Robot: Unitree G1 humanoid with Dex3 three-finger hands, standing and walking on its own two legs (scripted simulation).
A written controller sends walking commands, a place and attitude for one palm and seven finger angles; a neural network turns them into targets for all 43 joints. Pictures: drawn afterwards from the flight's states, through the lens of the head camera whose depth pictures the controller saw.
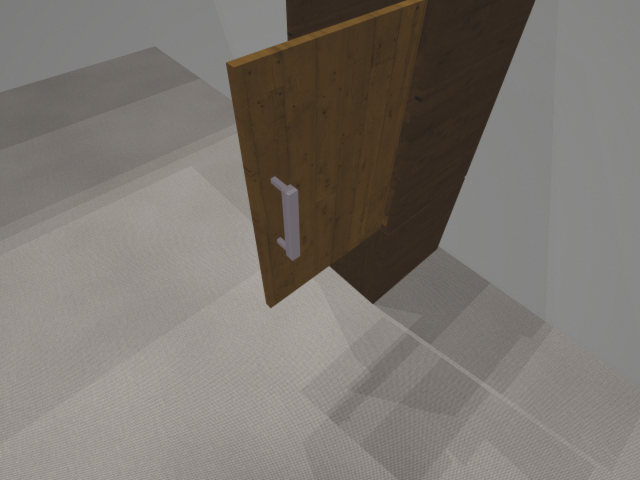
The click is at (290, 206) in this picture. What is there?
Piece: cupboard door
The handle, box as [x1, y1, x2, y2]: [271, 176, 299, 260]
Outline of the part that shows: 274,176 271,178 271,183 277,187 282,194 285,240 284,241 280,237 277,239 277,242 286,251 286,254 293,260 299,255 297,190 290,184 287,186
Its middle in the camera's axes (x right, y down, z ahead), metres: -0.07 -0.03 +0.71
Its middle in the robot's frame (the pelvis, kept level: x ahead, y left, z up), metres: +0.55 +0.10 -0.05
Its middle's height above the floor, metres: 0.73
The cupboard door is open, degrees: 90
